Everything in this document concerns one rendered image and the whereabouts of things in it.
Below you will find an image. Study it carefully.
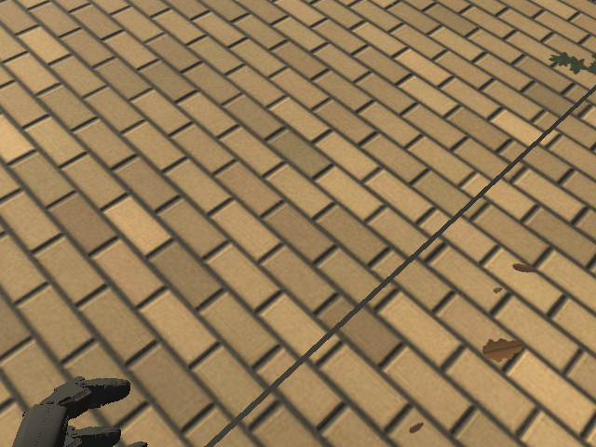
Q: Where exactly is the robot left hand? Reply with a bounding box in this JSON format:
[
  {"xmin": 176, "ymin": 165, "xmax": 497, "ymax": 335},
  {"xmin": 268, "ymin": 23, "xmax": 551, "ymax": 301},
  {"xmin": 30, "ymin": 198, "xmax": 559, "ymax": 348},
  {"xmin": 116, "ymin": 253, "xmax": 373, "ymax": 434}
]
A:
[{"xmin": 12, "ymin": 376, "xmax": 148, "ymax": 447}]

